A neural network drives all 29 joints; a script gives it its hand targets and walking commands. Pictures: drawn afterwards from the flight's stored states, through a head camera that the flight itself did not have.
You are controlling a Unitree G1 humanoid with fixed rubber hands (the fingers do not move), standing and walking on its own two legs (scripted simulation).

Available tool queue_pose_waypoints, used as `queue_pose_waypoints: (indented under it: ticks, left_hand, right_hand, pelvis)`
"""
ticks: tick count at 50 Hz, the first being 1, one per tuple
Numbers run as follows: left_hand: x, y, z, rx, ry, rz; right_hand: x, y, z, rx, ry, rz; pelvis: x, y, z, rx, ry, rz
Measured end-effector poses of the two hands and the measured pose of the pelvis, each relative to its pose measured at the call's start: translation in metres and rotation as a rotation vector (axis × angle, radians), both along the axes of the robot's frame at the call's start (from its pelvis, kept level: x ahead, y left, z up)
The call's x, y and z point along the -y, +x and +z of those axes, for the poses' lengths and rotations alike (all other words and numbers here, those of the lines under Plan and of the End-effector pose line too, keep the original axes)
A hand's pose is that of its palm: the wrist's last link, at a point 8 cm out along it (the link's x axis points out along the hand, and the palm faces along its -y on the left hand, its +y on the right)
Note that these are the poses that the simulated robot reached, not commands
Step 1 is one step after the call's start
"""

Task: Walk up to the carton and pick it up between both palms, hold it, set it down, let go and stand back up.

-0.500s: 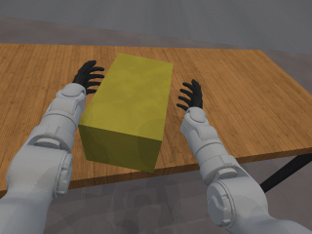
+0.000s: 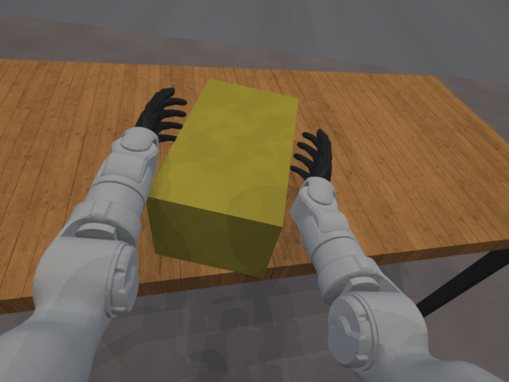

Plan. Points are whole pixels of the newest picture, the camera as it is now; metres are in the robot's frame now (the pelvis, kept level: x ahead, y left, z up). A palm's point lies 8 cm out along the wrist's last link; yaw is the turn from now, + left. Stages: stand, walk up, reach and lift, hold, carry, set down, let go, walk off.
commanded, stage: reach and lift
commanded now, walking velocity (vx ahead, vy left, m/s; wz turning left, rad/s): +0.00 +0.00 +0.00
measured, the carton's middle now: (233, 168) +0.47 -0.02 +0.07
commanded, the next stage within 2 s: none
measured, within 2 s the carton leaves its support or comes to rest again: leaves its support in 1.70 s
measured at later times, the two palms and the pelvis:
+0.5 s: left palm (147, 134) +0.47 +0.12 +0.15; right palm (315, 183) +0.39 -0.14 +0.11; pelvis +0.02 +0.00 +0.00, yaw +1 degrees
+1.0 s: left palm (148, 136) +0.47 +0.12 +0.15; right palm (316, 184) +0.39 -0.15 +0.11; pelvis +0.02 -0.01 +0.01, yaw +2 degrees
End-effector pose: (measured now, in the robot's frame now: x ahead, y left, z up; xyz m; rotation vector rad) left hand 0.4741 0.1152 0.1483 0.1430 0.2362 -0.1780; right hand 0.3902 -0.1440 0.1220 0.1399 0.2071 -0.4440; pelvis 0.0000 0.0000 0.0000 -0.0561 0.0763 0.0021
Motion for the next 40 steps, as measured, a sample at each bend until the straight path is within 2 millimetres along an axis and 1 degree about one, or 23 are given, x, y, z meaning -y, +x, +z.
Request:
queue_pose_waypoints:
  ticks: [12, 19, 28, 34, 40]
  left_hand:
    - [-0.001, 0.0, 0.0, 0.01, -0.006, -0.011]
    - [-0.002, -0.002, 0.0, 0.012, -0.029, -0.015]
    - [-0.002, -0.001, -0.001, 0.0, -0.005, -0.016]
    - [-0.002, -0.002, -0.001, -0.001, -0.005, -0.012]
    - [-0.002, -0.003, -0.002, -0.009, -0.022, -0.009]
  right_hand:
    - [-0.001, -0.002, -0.005, 0.052, -0.049, 0.006]
    - [-0.001, -0.003, -0.006, 0.088, -0.063, 0.013]
    - [0.001, -0.001, -0.01, 0.106, -0.067, 0.043]
    - [0.002, -0.001, -0.01, 0.116, -0.08, 0.049]
    - [0.003, -0.001, -0.01, 0.109, -0.09, 0.058]
  pelvis:
    - [-0.004, 0.008, 0.002, 0.041, 0.004, 0.003]
    - [-0.005, 0.017, 0.004, 0.081, 0.007, 0.002]
    - [-0.004, 0.028, 0.004, 0.116, 0.007, 0.009]
    - [0.001, 0.03, 0.005, 0.127, 0.007, 0.018]
    - [0.006, 0.027, 0.005, 0.146, 0.01, 0.025]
